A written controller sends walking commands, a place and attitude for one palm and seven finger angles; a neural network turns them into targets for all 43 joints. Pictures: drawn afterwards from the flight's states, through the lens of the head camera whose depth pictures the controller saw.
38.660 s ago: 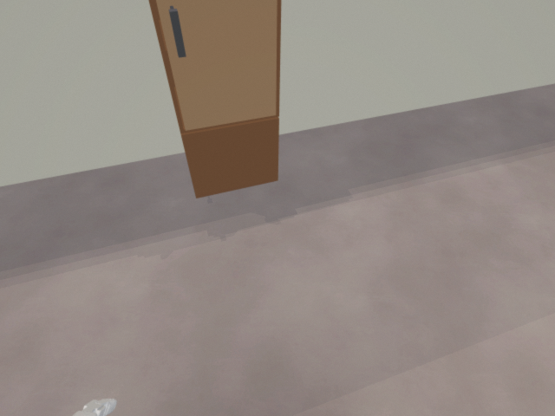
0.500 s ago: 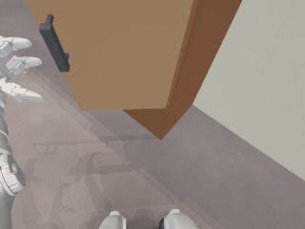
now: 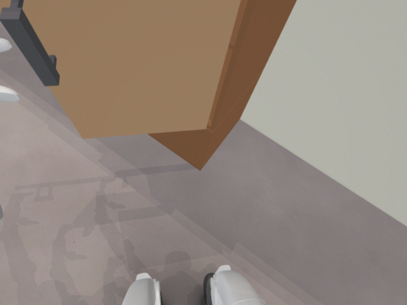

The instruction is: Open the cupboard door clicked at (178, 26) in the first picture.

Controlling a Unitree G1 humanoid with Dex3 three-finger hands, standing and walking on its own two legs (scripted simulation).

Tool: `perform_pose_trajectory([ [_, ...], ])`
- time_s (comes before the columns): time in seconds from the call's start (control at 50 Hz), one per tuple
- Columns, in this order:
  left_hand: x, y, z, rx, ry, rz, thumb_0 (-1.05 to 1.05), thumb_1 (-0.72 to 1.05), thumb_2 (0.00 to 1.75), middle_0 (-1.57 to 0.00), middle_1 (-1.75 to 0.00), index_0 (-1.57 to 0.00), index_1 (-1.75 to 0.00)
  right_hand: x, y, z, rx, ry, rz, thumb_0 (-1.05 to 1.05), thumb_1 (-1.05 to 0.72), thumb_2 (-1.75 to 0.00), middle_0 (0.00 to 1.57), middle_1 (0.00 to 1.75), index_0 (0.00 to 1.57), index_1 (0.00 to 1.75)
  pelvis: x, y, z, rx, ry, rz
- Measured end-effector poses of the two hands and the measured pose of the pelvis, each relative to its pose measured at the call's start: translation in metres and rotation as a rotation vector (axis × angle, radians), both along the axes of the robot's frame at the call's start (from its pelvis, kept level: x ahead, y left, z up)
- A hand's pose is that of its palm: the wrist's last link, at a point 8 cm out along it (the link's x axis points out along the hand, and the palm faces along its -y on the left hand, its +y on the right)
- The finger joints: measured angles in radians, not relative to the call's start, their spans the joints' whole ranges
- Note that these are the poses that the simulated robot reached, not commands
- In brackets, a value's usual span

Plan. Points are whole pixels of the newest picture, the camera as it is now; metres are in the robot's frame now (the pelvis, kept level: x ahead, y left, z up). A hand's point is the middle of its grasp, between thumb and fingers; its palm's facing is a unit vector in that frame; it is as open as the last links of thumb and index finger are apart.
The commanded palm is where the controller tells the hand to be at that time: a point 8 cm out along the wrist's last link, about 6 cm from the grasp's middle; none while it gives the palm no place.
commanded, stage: move the hooked fingers beside the handle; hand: left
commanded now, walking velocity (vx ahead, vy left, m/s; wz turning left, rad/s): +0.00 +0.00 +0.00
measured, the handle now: (36, 42) +0.57 +0.25 +0.10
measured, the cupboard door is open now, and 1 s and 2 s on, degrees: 44 44 44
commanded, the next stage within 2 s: none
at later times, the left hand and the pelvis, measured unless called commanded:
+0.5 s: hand out of the picture +0.50 +0.30 +0.11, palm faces +0.04 -1.00 +0.01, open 14.0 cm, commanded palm +0.48 +0.34 +0.10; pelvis +0.01 +0.00 +0.00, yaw +0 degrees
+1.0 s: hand out of the picture +0.49 +0.31 +0.12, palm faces +0.06 -1.00 +0.00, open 14.0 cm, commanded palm +0.48 +0.35 +0.10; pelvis +0.00 +0.00 +0.00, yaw +0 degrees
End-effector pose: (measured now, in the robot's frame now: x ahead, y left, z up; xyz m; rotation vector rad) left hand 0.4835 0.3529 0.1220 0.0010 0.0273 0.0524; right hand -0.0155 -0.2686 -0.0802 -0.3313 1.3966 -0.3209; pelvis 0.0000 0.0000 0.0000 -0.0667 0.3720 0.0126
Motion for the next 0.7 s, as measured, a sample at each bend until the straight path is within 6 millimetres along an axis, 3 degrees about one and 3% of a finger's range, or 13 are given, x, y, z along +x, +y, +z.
perform_pose_trajectory([
  [0.18,0.005,-0.001,-0.018,-0.028,0.030,-0.009,-0.01,-0.50,0.30,-0.30,-1.20,-0.30,-1.20,0.000,0.006,0.003,0.008,0.028,-0.019,0.00,-0.90,-0.90,0.21,0.30,0.20,0.30,0.008,0.004,0.001,-0.005,0.009,-0.008],
  [0.38,-0.003,0.003,-0.003,-0.012,-0.022,0.008,-0.01,-0.50,0.30,-0.30,-1.20,-0.30,-1.20,0.018,0.009,0.001,0.034,-0.002,-0.008,0.00,-0.90,-0.90,0.21,0.30,0.20,0.30,0.015,0.004,0.004,-0.009,-0.010,-0.002],
  [0.52,-0.010,-0.003,-0.013,-0.004,0.043,-0.006,-0.01,-0.50,0.30,-0.30,-1.20,-0.30,-1.20,0.034,0.005,-0.003,0.034,-0.044,0.030,0.00,-0.90,-0.90,0.21,0.30,0.20,0.30,0.012,0.002,0.003,-0.004,-0.019,0.010],
  [0.7,-0.007,-0.012,-0.006,-0.025,-0.019,0.013,-0.01,-0.50,0.30,-0.30,-1.20,-0.30,-1.20,0.035,-0.003,-0.004,0.020,-0.072,0.028,0.00,-0.90,-0.90,0.21,0.30,0.20,0.30,0.006,-0.004,0.000,-0.002,-0.021,0.006],
])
